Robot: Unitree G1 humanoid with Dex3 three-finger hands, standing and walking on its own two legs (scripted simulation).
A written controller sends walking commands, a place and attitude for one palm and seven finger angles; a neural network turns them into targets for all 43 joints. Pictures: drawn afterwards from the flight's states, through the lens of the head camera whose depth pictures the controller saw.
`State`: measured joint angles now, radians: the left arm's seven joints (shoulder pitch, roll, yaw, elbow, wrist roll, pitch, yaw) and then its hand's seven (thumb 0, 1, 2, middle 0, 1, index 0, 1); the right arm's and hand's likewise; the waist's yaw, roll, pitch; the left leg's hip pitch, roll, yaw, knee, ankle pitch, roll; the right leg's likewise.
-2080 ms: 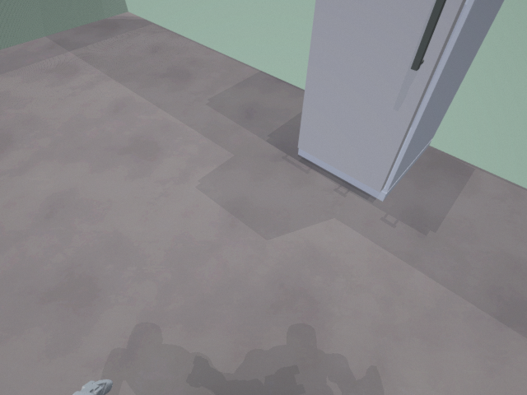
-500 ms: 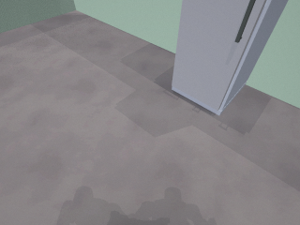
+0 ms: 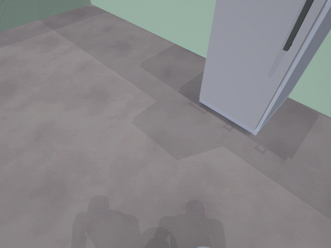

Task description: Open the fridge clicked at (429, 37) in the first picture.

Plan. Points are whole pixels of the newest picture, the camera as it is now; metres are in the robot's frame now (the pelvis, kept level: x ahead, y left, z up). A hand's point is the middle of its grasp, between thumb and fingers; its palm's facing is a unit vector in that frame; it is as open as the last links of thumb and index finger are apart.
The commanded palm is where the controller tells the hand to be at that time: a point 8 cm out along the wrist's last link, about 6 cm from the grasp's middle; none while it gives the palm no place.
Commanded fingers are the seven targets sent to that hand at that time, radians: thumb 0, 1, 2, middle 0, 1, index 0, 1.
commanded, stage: walk to a spot facing it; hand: right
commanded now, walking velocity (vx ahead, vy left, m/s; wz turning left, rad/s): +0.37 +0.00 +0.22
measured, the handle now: (307, 8) +0.97 -0.60 +0.15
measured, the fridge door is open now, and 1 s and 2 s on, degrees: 0 0 0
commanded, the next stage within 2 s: turn to face it in 0.98 s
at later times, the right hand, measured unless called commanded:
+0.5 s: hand (242, 188) +0.32 -0.25 -0.15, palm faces -0.12 +0.98 -0.18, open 7.4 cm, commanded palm none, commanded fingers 0.00 -0.90 -0.90 0.20 0.30 0.20 0.30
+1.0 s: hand (197, 132) +0.55 -0.13 -0.16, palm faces -0.35 +0.91 -0.22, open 7.2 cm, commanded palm none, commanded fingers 0.00 -0.90 -0.90 0.20 0.30 0.20 0.30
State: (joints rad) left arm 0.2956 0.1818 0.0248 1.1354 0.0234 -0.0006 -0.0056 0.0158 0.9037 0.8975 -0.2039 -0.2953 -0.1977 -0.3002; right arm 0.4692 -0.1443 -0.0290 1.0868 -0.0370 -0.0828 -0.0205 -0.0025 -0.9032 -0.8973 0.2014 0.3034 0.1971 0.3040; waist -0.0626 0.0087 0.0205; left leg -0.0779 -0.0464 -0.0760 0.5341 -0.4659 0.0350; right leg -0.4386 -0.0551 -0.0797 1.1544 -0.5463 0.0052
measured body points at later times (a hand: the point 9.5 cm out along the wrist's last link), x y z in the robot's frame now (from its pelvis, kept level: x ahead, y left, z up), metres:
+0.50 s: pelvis +0.21 -0.07 +0.02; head +0.21 -0.08 +0.47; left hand +0.17 +0.18 -0.13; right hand +0.32 -0.30 -0.13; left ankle +0.24 +0.08 -0.63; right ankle +0.20 -0.13 -0.72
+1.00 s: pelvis +0.42 +0.03 +0.01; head +0.45 +0.04 +0.46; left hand +0.34 +0.24 -0.14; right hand +0.57 -0.17 -0.14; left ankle +0.40 +0.11 -0.72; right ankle +0.46 -0.11 -0.64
